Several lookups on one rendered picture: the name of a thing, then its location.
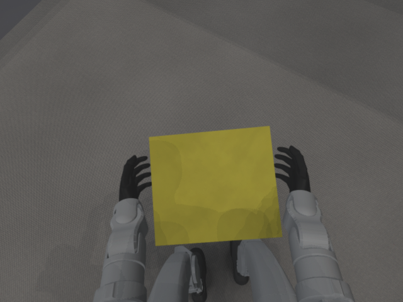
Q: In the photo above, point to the left robot forearm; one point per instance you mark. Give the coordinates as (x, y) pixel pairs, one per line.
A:
(124, 264)

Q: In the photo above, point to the right robot forearm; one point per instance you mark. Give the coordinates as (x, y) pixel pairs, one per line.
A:
(316, 266)

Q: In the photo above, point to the left robot thigh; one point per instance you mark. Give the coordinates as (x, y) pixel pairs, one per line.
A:
(174, 279)

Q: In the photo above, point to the right robot hand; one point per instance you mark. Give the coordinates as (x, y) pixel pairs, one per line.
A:
(298, 176)

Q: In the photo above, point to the robot left shin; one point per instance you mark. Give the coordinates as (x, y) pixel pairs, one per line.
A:
(199, 286)

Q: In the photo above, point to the left robot hand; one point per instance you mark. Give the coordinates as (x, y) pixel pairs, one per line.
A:
(129, 182)

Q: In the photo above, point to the carton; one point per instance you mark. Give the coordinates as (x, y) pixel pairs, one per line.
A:
(214, 186)

